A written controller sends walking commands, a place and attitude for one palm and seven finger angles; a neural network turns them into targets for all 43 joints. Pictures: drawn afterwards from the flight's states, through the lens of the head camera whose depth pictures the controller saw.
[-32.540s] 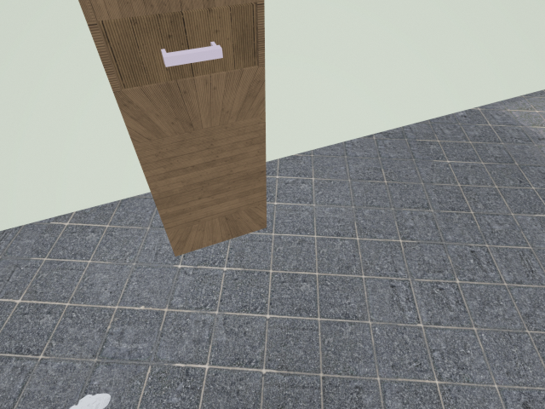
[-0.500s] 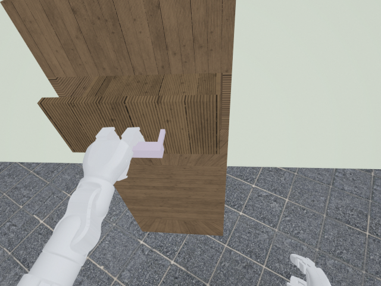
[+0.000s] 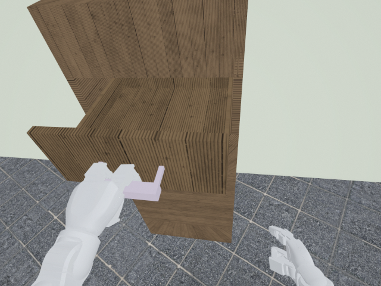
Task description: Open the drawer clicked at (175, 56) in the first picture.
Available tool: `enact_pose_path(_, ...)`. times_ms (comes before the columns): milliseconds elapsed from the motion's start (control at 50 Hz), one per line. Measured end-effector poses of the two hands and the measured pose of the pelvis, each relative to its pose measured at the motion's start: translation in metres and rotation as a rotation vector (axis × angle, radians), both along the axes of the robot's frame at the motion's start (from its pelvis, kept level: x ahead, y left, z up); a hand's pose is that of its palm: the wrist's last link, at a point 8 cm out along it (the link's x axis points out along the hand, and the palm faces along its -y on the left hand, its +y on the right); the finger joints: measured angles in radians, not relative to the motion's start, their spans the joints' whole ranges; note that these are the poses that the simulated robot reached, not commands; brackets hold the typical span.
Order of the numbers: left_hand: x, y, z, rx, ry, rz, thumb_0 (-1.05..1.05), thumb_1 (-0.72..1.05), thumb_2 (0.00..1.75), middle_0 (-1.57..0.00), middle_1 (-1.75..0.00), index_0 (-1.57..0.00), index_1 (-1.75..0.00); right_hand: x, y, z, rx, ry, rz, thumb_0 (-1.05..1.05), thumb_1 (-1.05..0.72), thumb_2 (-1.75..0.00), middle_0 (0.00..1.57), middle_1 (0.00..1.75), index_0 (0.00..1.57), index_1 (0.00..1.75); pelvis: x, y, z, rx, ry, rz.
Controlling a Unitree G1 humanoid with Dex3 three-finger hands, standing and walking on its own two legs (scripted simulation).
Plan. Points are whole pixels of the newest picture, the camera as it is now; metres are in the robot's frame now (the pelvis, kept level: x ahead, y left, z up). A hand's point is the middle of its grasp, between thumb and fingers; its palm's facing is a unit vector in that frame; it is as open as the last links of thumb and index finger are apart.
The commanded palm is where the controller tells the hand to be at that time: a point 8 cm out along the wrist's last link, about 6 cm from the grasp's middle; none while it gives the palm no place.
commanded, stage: pull the drawer open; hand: left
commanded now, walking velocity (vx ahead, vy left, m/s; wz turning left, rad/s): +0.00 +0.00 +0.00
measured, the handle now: (125, 178) +0.29 +0.16 +0.12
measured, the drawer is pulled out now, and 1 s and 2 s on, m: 0.19 0.30 0.30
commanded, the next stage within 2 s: open the thumb to release the handle in 0.90 s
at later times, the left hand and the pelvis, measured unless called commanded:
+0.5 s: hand (95, 255) +0.15 +0.18 +0.09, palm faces +0.05 -0.14 -0.99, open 6.1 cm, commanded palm +0.09 +0.19 +0.15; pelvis -0.02 -0.01 -0.01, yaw -2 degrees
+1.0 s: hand (86, 275) +0.12 +0.18 +0.09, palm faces +0.05 -0.13 -0.99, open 6.2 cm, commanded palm +0.10 +0.20 +0.15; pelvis -0.03 +0.00 -0.01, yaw -2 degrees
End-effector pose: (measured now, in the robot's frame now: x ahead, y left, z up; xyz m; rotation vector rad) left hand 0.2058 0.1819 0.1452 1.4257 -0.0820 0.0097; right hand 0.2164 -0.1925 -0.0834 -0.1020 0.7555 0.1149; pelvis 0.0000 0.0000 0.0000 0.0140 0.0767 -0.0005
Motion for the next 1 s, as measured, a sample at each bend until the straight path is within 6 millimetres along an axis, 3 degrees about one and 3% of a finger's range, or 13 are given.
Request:
enact_pose_path(320, -0.051, 0.002, 0.0, -0.002, -0.001, 0.005, 0.04, 0.68, 0.81, -0.26, -1.35, -0.37, -1.26, -0.031, -0.034, -0.005, -0.051, 0.005, -0.061, 0.01, -0.91, -0.9, 0.2, 0.3, 0.19, 0.3, -0.014, -0.006, -0.005, 0.001, 0.005, -0.02)
enact_pose_path(700, -0.102, 0.004, 0.002, 0.008, 0.011, 0.009, 0.04, 0.67, 0.79, -0.28, -1.35, -0.38, -1.27, -0.041, -0.028, -0.001, -0.042, -0.054, -0.038, 0.01, -0.91, -0.9, 0.2, 0.3, 0.2, 0.3, -0.029, -0.005, -0.009, -0.005, -0.012, -0.025)
enact_pose_path(1000, -0.106, 0.006, 0.002, 0.011, 0.006, -0.008, 0.03, 0.67, 0.79, -0.3, -1.35, -0.37, -1.24, -0.043, -0.026, -0.003, -0.048, -0.04, -0.038, 0.01, -0.91, -0.9, 0.2, 0.3, 0.2, 0.3, -0.027, -0.002, -0.01, -0.009, -0.007, -0.031)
